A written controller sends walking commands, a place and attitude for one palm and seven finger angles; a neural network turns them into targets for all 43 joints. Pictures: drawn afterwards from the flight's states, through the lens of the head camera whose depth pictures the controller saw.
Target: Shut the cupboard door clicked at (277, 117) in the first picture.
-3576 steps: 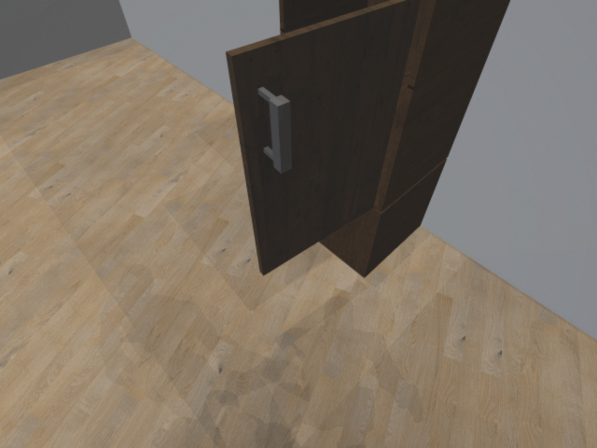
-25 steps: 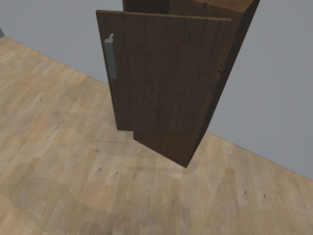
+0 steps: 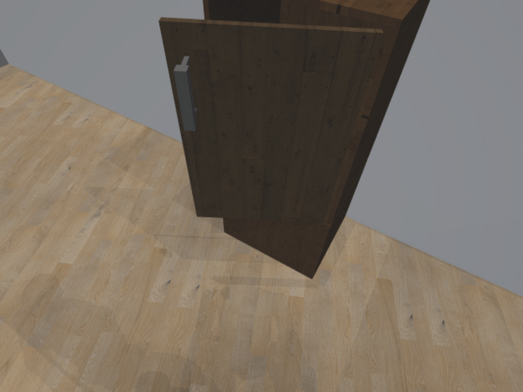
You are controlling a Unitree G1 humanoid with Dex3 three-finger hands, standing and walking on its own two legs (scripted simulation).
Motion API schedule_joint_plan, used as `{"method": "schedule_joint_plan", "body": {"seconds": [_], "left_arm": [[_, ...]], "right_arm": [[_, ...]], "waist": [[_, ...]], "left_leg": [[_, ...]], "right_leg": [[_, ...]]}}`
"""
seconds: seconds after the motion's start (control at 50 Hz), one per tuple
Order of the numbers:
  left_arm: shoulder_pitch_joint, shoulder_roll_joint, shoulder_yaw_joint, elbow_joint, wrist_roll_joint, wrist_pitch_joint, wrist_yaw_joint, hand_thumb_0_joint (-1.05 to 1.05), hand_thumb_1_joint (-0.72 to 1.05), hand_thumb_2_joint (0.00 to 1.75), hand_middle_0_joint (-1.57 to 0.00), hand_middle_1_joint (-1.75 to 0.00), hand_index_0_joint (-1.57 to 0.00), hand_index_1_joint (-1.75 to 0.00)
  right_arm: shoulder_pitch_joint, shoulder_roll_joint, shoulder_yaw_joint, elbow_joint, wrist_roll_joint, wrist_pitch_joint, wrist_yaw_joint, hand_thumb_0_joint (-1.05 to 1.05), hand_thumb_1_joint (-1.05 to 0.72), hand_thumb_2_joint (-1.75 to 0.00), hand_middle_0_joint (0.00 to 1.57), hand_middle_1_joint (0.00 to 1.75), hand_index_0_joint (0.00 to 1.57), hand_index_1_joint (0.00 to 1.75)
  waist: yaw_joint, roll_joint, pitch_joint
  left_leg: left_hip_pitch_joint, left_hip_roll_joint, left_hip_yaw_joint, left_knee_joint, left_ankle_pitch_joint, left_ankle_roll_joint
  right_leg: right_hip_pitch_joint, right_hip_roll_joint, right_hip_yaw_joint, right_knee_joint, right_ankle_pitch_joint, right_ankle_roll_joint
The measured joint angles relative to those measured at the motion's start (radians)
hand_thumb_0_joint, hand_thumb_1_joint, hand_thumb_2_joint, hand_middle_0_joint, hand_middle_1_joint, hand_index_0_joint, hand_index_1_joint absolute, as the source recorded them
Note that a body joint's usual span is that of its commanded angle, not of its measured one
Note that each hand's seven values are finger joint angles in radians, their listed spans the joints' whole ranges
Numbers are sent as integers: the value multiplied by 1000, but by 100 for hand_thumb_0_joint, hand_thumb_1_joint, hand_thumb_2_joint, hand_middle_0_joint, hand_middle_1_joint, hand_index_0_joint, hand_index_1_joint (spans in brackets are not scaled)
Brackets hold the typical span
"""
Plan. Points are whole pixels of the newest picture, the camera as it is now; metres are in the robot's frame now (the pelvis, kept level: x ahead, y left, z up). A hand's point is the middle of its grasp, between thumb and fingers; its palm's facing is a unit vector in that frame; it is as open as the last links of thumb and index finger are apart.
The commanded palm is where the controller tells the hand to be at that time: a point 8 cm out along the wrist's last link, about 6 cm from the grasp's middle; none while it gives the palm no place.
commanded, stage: raise the hand and make a fist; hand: left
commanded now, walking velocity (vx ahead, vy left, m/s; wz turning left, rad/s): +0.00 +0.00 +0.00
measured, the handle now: (188, 94) +0.64 +0.20 +0.11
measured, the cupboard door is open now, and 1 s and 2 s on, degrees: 29 29 29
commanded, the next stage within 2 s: bring the fist close to the handle in 1.94 s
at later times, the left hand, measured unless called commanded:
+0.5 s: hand out of the picture +0.11 +0.16 -0.06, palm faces +0.14 -0.99 -0.03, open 5.9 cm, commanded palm +0.11 +0.20 -0.02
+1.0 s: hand (132, 346) +0.16 +0.18 +0.05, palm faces +0.12 -0.99 -0.07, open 3.6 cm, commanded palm +0.13 +0.22 +0.05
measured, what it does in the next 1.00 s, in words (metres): lowers itself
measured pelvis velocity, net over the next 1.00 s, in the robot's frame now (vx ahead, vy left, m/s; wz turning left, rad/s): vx -0.03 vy -0.02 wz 0.03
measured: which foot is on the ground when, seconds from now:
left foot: down 0.00-1.00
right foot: down 0.00-1.00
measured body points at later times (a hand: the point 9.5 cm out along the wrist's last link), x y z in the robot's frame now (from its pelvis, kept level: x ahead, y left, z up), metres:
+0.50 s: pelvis -0.05 -0.04 -0.07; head -0.03 -0.02 +0.37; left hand +0.09 +0.21 -0.05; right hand +0.18 -0.27 -0.10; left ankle +0.02 +0.09 -0.74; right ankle -0.07 -0.12 -0.74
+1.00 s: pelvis -0.03 -0.02 -0.05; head -0.01 -0.03 +0.40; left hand +0.15 +0.23 +0.06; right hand +0.12 -0.27 -0.14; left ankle +0.02 +0.09 -0.74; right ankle -0.07 -0.12 -0.74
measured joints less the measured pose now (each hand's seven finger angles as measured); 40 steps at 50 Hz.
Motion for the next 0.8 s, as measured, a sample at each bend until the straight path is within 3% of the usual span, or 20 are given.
{"method": "schedule_joint_plan", "body": {"seconds": [0.04,0.08,0.14,0.18,0.22,0.28,0.34,0.38,0.42,0.5,0.58,0.62,0.66,0.7,0.74,0.8], "left_arm": [[3,-6,-5,4,6,-8,6,0,91,90,-19,-30,-20,-30],[111,4,21,-361,-45,86,19,2,92,90,-20,-30,-20,-30],[196,79,33,-744,-119,25,96,5,98,90,-21,-31,-21,-31],[161,102,24,-900,-146,-15,110,5,98,90,-22,-33,-22,-32],[84,84,13,-978,-150,-90,97,5,98,90,-23,-35,-24,-35],[-12,34,20,-1005,-174,-266,0,3,96,90,-27,-39,-27,-39],[-33,-5,39,-983,-227,-447,-174,2,94,90,-32,-44,-32,-44],[-5,-9,57,-981,-235,-494,-254,1,93,90,-35,-48,-36,-47],[51,13,74,-998,-222,-464,-270,1,91,90,-39,-51,-40,-51],[188,87,107,-1075,-211,-376,-203,1,90,90,-47,-59,-47,-59],[220,121,140,-1201,-263,-462,-179,2,90,90,-54,-67,-54,-67],[176,110,131,-1253,-296,-511,-215,2,90,90,-57,-71,-57,-71],[108,99,109,-1277,-308,-513,-269,2,90,90,-60,-75,-61,-75],[42,100,89,-1261,-299,-448,-323,2,90,90,-64,-79,-64,-79],[2,110,78,-1228,-287,-325,-354,1,90,90,-68,-83,-68,-83],[19,116,96,-1203,-285,-155,-326,1,90,90,-73,-89,-74,-89]], "right_arm": [[3,-5,2,-7,-1,1,2,1,-91,-89,20,30,20,30],[41,-21,17,-98,10,-64,-23,2,-93,-89,20,30,20,30],[80,-64,11,-189,39,-215,-34,3,-93,-89,20,30,21,30],[82,-105,-1,-259,53,-269,-27,3,-93,-89,20,30,20,30],[52,-149,-17,-321,48,-306,-18,2,-93,-89,20,30,20,30],[-15,-168,-43,-397,25,-329,7,2,-92,-89,20,30,20,30],[-69,-142,-60,-470,14,-310,37,1,-91,-89,20,30,20,30],[-88,-128,-65,-530,12,-278,44,1,-91,-89,20,30,20,30],[-101,-128,-70,-591,16,-244,46,1,-91,-89,20,30,20,30],[-118,-140,-64,-671,17,-214,36,1,-91,-90,20,30,20,30],[-133,-143,-35,-668,15,-253,13,1,-90,-90,20,30,20,30],[-139,-141,-14,-648,19,-271,1,1,-90,-90,20,30,20,30],[-137,-129,8,-627,25,-274,-9,1,-90,-89,20,30,20,30],[-123,-108,24,-612,36,-255,-16,1,-90,-89,20,30,20,30],[-95,-89,34,-608,46,-222,-22,1,-90,-89,20,30,21,30],[-41,-72,33,-607,49,-177,-32,1,-90,-89,20,30,21,30]], "waist": [[0,8,-3],[-4,4,11],[-11,5,-25],[-32,27,-48],[-53,69,-68],[-64,80,-129],[-48,20,-175],[-32,-25,-178],[-11,-41,-164],[23,-6,-147],[51,50,-144],[58,76,-142],[57,91,-144],[48,93,-148],[33,87,-147],[8,75,-149]], "left_leg": [[-20,6,-4,22,-6,-1],[-40,5,-3,44,-12,1],[-74,-5,5,58,-7,-4],[-121,-19,-8,110,-18,1],[-189,-15,-24,184,-38,4],[-326,1,-23,299,-71,-4],[-451,24,-10,421,-114,-18],[-508,36,-12,496,-142,-25],[-540,45,-28,555,-163,-31],[-585,56,-76,626,-192,-47],[-637,61,-122,673,-201,-53],[-657,61,-136,691,-203,-53],[-668,62,-138,697,-204,-52],[-662,64,-129,684,-200,-52],[-631,63,-110,650,-192,-54],[-553,60,-74,578,-181,-52]], "right_leg": [[-8,6,-4,1,1,0],[-47,3,-4,58,-10,-5],[-136,-13,-6,182,-35,-20],[-159,-23,-11,204,-69,-17],[-207,-21,-24,249,-94,-2],[-348,-12,-23,374,-122,-11],[-487,2,-7,515,-174,-28],[-545,11,-9,593,-204,-47],[-567,20,-24,643,-232,-56],[-579,35,-70,676,-254,-70],[-601,47,-114,690,-260,-76],[-612,50,-127,698,-261,-76],[-622,51,-129,702,-261,-75],[-624,51,-119,696,-258,-71],[-605,47,-101,674,-250,-66],[-548,42,-65,618,-234,-58]]}}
